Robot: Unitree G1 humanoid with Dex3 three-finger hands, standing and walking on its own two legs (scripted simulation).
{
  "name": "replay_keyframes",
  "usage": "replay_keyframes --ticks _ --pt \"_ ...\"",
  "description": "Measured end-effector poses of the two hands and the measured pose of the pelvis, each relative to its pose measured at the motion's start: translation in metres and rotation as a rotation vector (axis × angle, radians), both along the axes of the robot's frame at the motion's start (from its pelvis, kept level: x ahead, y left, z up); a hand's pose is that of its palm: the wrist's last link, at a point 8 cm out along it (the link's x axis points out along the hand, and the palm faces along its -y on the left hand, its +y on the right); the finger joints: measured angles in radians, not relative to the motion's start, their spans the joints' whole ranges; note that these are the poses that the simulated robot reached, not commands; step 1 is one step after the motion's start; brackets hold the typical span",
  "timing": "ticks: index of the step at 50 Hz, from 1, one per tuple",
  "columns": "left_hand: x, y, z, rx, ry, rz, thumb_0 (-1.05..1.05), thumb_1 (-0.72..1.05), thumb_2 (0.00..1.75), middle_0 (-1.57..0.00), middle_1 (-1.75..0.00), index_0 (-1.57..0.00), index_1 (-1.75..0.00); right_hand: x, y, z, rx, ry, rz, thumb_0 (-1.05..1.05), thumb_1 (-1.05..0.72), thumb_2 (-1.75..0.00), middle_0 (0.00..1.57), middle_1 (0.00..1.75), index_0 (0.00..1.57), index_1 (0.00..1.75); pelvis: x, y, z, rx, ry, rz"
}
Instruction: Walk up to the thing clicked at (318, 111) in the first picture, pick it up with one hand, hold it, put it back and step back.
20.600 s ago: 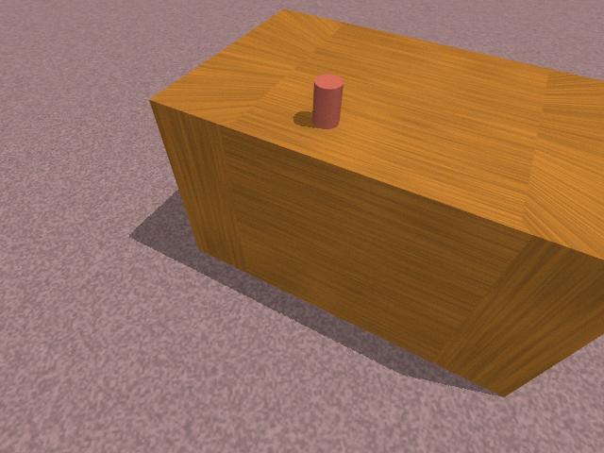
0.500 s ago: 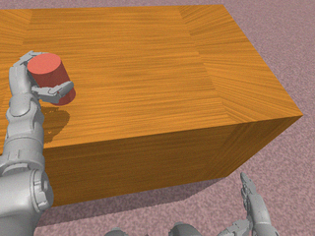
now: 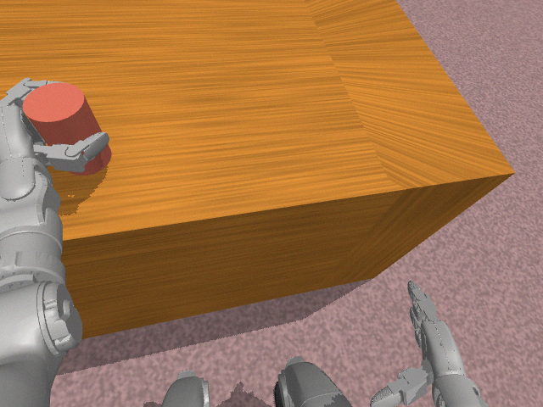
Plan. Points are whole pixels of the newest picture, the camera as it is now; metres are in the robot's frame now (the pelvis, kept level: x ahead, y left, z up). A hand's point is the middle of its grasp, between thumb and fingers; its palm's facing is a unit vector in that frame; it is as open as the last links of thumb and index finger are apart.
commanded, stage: lower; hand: left
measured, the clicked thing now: (72, 132) +0.50 +0.22 +0.07
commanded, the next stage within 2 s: loosen in 0.56 s
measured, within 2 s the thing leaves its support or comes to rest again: rests again in 0.34 s
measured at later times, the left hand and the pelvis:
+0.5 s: hand (77, 139) +0.51 +0.22 +0.05, palm faces +0.22 -0.97 -0.01, open 10.0 cm; pelvis +0.01 +0.00 -0.01, yaw +0 degrees
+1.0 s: hand (77, 137) +0.51 +0.22 +0.05, palm faces +0.24 -0.97 +0.01, open 11.7 cm; pelvis -0.01 +0.00 -0.03, yaw +0 degrees
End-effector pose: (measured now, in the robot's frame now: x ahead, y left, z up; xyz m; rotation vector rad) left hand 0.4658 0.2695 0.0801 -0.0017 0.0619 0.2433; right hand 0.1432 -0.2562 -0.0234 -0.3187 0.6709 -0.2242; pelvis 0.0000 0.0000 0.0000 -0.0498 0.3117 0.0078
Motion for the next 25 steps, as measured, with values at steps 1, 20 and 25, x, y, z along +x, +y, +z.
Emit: replay_keyframes --ticks 1,20,25 --pt "0.001 0.0 -0.001 0.0 -0.001 -0.001 -0.01 -0.45 1.08 -0.75 -1.06 -0.77 -1.07 0.0 0.0 0.0 -0.002 -0.001 0.002 -0.01 0.49 -0.07 0.06 0.05 0.06 0.05 0.0 0.0 -0.001 -0.001 0.003 0.0" --pt "0.009 0.002 -0.027 0.005 -0.002 -0.006 -0.01 -0.44 1.08 -0.74 -1.07 -0.76 -1.08 0.008 0.003 0.001 -0.014 -0.003 0.027 -0.01 0.5 -0.07 0.06 0.05 0.06 0.05 0.005 -0.001 -0.012 -0.006 0.047 0.002" --pt "0.009 0.001 -0.031 0.009 -0.005 -0.017 -0.01 -0.44 1.08 -0.74 -1.07 -0.76 -1.08 0.01 0.004 0.004 -0.02 -0.008 0.04 -0.01 0.5 -0.07 0.06 0.05 0.06 0.05 0.006 -0.001 -0.014 -0.008 0.052 0.004"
